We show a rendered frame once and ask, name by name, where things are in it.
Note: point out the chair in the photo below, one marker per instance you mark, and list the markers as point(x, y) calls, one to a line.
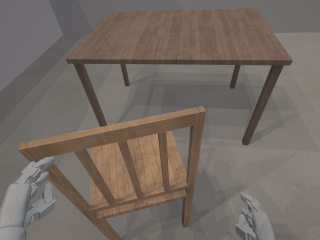
point(134, 165)

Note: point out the robot right hand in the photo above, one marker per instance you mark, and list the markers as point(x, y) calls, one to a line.
point(260, 227)

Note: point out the robot left hand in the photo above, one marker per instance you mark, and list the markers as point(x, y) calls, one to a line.
point(16, 202)

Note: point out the table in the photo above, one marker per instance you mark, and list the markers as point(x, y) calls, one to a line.
point(183, 37)

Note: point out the left robot forearm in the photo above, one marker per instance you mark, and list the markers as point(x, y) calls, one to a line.
point(13, 233)

